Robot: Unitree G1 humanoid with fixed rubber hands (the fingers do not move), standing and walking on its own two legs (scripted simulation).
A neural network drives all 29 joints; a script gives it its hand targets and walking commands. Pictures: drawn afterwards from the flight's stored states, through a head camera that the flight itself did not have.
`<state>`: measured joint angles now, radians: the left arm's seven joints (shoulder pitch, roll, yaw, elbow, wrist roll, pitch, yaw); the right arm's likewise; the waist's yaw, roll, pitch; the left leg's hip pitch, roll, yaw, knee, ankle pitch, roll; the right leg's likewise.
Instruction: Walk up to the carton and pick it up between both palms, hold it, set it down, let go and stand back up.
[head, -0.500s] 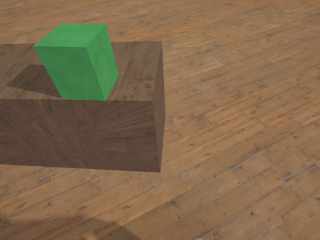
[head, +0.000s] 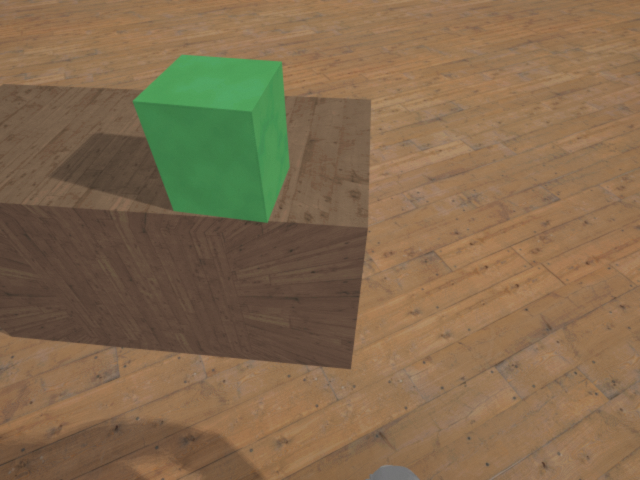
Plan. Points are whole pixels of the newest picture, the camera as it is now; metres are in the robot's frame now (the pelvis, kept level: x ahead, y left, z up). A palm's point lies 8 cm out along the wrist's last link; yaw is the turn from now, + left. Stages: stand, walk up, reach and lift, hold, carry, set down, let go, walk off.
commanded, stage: walk up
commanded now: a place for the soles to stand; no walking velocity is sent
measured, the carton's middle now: (225, 139) +0.77 +0.14 +0.04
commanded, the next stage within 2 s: none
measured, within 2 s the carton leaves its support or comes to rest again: neither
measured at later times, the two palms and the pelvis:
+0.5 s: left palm out of the picture +0.11 +0.44 -0.04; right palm out of the picture +0.15 -0.22 -0.11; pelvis +0.06 +0.09 -0.01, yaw +1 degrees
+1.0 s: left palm out of the picture +0.16 +0.51 -0.03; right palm (438, 462) +0.19 -0.17 -0.12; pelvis +0.12 +0.16 +0.00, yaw -2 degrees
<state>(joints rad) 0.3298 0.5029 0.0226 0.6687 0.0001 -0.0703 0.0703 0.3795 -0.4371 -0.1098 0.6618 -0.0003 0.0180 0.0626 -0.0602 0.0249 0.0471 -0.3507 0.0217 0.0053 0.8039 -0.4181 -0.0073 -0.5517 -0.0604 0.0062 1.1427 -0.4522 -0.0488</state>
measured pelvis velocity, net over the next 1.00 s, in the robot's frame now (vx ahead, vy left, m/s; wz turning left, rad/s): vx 0.12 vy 0.16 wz -0.04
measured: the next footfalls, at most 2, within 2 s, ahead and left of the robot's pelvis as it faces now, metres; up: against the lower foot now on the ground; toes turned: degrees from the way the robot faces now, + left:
right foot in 0.12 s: +0.15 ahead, -0.11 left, +0.00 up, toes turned -6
left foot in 0.52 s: +0.14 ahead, +0.27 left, +0.00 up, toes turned +2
